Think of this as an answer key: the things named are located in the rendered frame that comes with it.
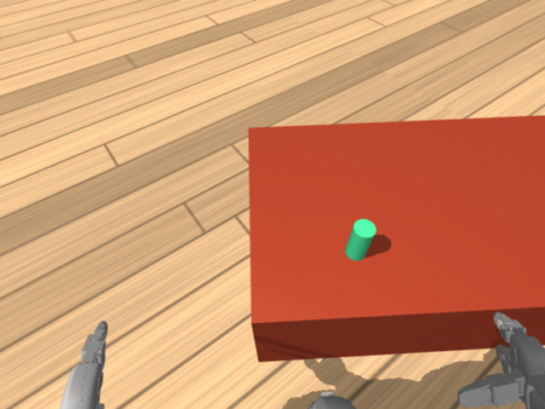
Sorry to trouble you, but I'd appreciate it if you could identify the right robot hand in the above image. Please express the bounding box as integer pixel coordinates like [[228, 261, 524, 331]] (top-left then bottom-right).
[[457, 313, 545, 407]]

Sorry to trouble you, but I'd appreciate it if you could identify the right robot arm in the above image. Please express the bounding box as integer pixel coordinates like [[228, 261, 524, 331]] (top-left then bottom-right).
[[524, 374, 545, 409]]

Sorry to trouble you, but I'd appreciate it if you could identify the can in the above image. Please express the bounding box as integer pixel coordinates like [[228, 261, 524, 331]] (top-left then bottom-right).
[[346, 219, 376, 261]]

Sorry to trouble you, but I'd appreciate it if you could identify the left robot hand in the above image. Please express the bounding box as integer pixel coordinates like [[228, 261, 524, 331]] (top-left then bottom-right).
[[60, 321, 107, 409]]

